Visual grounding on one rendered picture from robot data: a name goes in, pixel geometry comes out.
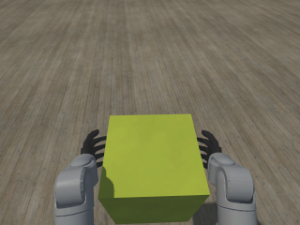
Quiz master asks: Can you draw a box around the right robot hand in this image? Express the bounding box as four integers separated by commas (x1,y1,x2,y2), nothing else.
197,130,222,169

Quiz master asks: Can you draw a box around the left robot forearm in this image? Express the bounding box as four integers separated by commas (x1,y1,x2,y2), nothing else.
53,154,98,225

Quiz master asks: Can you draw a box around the left robot hand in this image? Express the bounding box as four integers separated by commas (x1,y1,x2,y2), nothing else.
81,129,107,167

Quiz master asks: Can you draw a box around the right robot forearm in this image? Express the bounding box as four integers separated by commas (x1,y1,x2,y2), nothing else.
207,152,258,225

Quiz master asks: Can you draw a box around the carton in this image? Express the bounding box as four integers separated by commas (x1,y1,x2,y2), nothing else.
97,113,210,225

